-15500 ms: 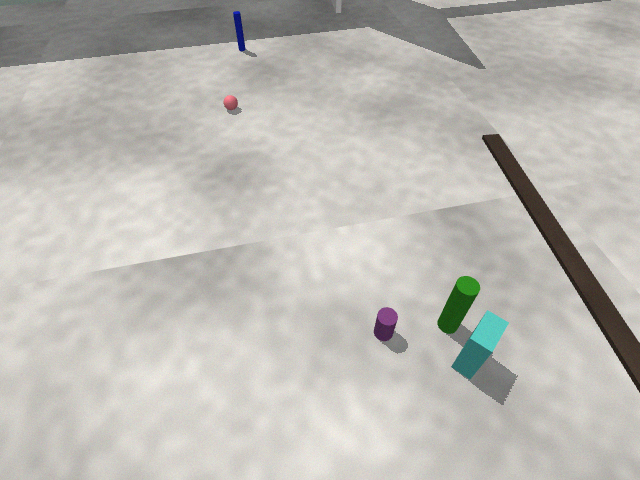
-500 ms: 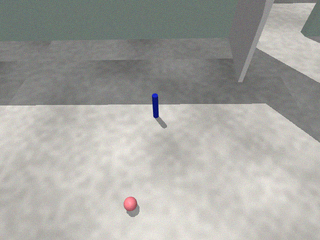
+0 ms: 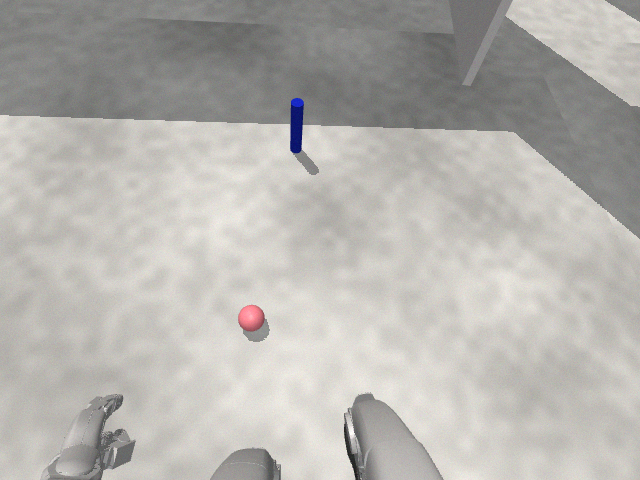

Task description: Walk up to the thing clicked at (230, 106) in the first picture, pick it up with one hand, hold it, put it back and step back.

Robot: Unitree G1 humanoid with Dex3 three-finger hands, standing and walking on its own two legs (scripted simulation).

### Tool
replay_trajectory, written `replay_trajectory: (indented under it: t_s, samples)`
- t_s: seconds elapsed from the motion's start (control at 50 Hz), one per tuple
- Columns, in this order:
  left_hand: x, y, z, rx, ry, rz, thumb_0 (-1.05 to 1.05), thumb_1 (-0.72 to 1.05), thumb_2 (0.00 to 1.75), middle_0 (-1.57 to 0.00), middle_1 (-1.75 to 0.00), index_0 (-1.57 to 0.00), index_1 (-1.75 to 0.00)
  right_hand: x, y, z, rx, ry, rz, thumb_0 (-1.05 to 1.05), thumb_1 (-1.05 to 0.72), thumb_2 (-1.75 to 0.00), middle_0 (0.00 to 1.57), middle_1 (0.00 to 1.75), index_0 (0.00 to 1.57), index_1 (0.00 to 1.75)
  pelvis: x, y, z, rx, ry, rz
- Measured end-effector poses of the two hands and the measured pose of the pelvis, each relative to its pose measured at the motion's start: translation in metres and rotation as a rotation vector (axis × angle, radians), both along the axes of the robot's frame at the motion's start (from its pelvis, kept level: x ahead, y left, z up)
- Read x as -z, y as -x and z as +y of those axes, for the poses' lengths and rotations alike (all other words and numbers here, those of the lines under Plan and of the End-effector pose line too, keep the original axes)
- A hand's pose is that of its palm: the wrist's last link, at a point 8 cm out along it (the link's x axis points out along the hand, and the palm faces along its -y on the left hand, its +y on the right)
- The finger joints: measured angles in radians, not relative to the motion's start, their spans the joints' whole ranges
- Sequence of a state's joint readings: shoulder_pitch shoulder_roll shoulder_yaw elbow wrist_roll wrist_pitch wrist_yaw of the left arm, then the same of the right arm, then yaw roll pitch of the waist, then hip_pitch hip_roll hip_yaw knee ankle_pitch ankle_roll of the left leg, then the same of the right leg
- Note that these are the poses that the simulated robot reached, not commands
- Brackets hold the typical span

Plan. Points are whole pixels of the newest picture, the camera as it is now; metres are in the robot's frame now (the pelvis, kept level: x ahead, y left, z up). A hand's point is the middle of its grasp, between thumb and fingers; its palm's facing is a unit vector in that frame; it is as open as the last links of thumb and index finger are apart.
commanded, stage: walk up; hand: left
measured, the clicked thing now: (251, 318) +0.52 +0.16 -0.71
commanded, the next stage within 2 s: none
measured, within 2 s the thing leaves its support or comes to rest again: neither
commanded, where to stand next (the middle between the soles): +0.16 -0.04 m, yaw -4 degrees
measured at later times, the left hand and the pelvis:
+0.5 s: hand out of the picture -0.01 +0.24 -0.14, palm faces -0.12 -0.90 -0.41, open 7.4 cm; pelvis -0.12 -0.03 +0.00, yaw -6 degrees
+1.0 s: hand out of the picture -0.16 +0.20 -0.14, palm faces +0.04 -0.95 -0.31, open 7.4 cm; pelvis -0.23 -0.06 +0.01, yaw +2 degrees
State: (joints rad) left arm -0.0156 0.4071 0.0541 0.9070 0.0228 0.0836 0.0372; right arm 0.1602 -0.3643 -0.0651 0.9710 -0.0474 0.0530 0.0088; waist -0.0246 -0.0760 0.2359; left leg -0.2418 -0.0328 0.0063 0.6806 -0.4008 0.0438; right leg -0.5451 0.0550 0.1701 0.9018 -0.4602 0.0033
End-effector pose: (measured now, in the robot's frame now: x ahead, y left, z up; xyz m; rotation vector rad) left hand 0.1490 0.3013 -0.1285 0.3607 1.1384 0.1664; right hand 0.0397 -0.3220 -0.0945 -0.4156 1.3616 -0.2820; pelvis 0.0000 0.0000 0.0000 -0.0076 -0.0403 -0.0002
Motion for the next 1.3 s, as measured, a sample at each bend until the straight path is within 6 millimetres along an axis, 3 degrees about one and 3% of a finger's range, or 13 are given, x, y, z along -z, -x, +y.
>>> replay_trajectory:
  t_s: [0.08, 0.22, 0.34, 0.44, 0.58, 0.66, 0.78, 0.92, 1.0, 1.12, 1.2, 1.3]
  samples:
    - [-0.007, 0.027, 0.002, -0.004, 0.030, 0.044, 0.01, 0.91, 0.90, -0.20, -0.30, -0.20, -0.30, -0.014, 0.027, 0.015, 0.020, 0.000, 0.016, 0.00, -0.90, -0.90, 0.20, 0.30, 0.21, 0.30, -0.014, 0.010, 0.007, 0.007, 0.023, 0.027]
    - [-0.007, 0.083, 0.014, 0.007, 0.000, 0.119, 0.01, 0.90, 0.90, -0.20, -0.30, -0.20, -0.30, -0.013, 0.031, 0.020, 0.031, 0.008, -0.103, 0.01, -0.90, -0.90, 0.20, 0.30, 0.21, 0.30, -0.012, 0.039, 0.012, 0.055, 0.008, 0.024]
    - [-0.011, 0.112, 0.009, 0.037, -0.036, 0.122, 0.01, 0.90, 0.90, -0.20, -0.30, -0.20, -0.30, -0.001, 0.038, 0.008, 0.012, -0.011, -0.213, 0.00, -0.90, -0.90, 0.20, 0.30, 0.21, 0.30, -0.003, 0.074, 0.003, 0.096, -0.010, 0.003]
    - [-0.021, 0.134, -0.008, 0.062, -0.056, 0.074, 0.01, 0.90, 0.90, -0.20, -0.30, -0.20, -0.30, 0.010, 0.057, -0.016, 0.008, -0.031, -0.281, 0.00, -0.90, -0.90, 0.20, 0.30, 0.21, 0.30, 0.005, 0.106, -0.017, 0.126, -0.017, -0.007]
    - [-0.045, 0.186, -0.039, 0.035, -0.052, 0.026, 0.01, 0.90, 0.90, -0.20, -0.30, -0.20, -0.30, 0.004, 0.100, -0.043, 0.014, -0.045, -0.260, 0.00, -0.90, -0.90, 0.20, 0.30, 0.21, 0.30, -0.008, 0.144, -0.043, 0.110, -0.055, -0.007]
    - [-0.050, 0.202, -0.051, 0.026, -0.047, 0.003, 0.01, 0.90, 0.90, -0.21, -0.30, -0.20, -0.30, 0.000, 0.134, -0.055, -0.009, -0.024, -0.217, 0.00, -0.90, -0.90, 0.20, 0.30, 0.21, 0.30, -0.013, 0.166, -0.050, 0.088, -0.057, 0.021]
    - [-0.041, 0.229, -0.063, -0.001, -0.008, -0.086, 0.01, 0.90, 0.90, -0.21, -0.30, -0.20, -0.30, 0.004, 0.185, -0.060, -0.063, -0.004, -0.107, 0.00, -0.91, -0.90, 0.20, 0.30, 0.20, 0.30, -0.006, 0.199, -0.057, 0.010, -0.025, 0.017]
    - [-0.021, 0.292, -0.061, -0.063, 0.050, -0.021, 0.01, 0.90, 0.90, -0.21, -0.30, -0.20, -0.30, -0.006, 0.223, -0.050, -0.074, -0.017, -0.123, 0.01, -0.90, -0.90, 0.20, 0.30, 0.21, 0.30, -0.006, 0.224, -0.057, -0.019, -0.028, -0.017]
    - [-0.024, 0.324, -0.057, -0.107, 0.055, 0.021, 0.01, 0.90, 0.90, -0.21, -0.30, -0.20, -0.30, -0.012, 0.224, -0.050, -0.095, -0.020, -0.152, 0.01, -0.90, -0.90, 0.20, 0.30, 0.21, 0.30, -0.013, 0.231, -0.063, -0.028, -0.006, -0.014]
    - [-0.026, 0.359, -0.060, -0.119, -0.012, 0.088, 0.01, 0.90, 0.90, -0.20, -0.30, -0.20, -0.30, -0.004, 0.196, -0.063, -0.123, -0.068, -0.243, 0.01, -0.90, -0.90, 0.20, 0.30, 0.21, 0.30, -0.007, 0.239, -0.080, 0.005, -0.007, -0.008]
    - [-0.036, 0.373, -0.070, -0.129, -0.042, 0.083, 0.01, 0.90, 0.90, -0.20, -0.30, -0.20, -0.30, 0.005, 0.183, -0.068, -0.121, -0.095, -0.254, 0.01, -0.90, -0.90, 0.20, 0.30, 0.21, 0.30, -0.008, 0.239, -0.086, -0.007, 0.021, -0.014]
    - [-0.048, 0.378, -0.069, -0.144, -0.063, 0.078, 0.01, 0.90, 0.90, -0.21, -0.30, -0.20, -0.30, 0.005, 0.173, -0.068, -0.134, -0.118, -0.239, 0.01, -0.91, -0.90, 0.20, 0.30, 0.20, 0.30, -0.014, 0.235, -0.083, -0.015, -0.006, -0.005]
